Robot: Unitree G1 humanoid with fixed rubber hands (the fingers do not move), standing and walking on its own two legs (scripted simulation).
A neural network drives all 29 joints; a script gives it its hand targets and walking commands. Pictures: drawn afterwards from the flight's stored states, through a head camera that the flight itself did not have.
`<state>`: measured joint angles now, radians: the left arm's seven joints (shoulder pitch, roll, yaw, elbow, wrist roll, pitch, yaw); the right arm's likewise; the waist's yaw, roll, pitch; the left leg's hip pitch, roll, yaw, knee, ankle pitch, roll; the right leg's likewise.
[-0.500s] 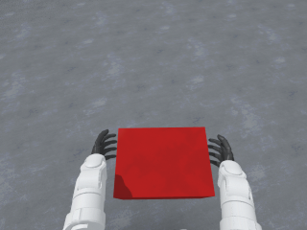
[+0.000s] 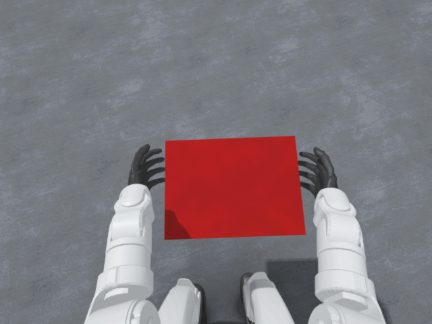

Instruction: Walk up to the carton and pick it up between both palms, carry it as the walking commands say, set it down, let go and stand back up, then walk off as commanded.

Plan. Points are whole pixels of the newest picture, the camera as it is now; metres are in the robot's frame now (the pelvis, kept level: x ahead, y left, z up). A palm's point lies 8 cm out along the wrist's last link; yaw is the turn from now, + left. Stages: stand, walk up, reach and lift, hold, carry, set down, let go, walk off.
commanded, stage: set down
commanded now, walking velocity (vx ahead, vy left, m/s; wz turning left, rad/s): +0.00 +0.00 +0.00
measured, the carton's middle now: (230, 190) +0.39 -0.03 -0.15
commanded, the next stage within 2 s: none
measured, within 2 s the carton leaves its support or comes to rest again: neither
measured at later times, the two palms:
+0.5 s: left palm (155, 186) +0.41 +0.14 -0.14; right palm (307, 189) +0.39 -0.20 -0.15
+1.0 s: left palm (164, 187) +0.43 +0.14 -0.23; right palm (297, 188) +0.42 -0.21 -0.24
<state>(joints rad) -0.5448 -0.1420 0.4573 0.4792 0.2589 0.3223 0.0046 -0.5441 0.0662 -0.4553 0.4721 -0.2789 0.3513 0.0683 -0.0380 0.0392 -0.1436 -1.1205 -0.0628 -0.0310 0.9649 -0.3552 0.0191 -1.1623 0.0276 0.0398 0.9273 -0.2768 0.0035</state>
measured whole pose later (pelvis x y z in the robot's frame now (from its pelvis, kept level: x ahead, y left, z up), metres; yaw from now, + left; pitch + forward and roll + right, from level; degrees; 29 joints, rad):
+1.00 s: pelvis -0.03 -0.01 -0.15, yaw +2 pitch +46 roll +2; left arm -0.88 -0.01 0.43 0.68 0.13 0.28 0.13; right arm -0.88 -0.08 -0.39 0.69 -0.17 0.32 -0.05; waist -0.03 0.04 -0.24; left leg -1.86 -0.12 -0.03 1.58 -0.52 -0.02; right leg -1.92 0.07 0.06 1.55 -0.43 0.02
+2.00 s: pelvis -0.06 -0.02 -0.28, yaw +4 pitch +47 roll +3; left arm -1.23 0.14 0.38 0.81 0.02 0.25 0.16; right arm -1.24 -0.26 -0.28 0.84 -0.05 0.30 -0.07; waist -0.05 0.05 0.03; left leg -2.25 -0.15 -0.02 1.99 -0.57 -0.06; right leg -2.31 0.09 0.05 1.97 -0.48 0.02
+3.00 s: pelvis -0.06 -0.02 -0.33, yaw +5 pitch +35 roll +1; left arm -1.42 0.24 0.24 1.04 -0.07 0.18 0.16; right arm -1.43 -0.40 -0.12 1.11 0.12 0.19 -0.04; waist -0.07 0.06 0.38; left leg -2.21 -0.14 0.01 2.22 -0.62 -0.03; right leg -2.25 0.02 0.00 2.20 -0.55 -0.01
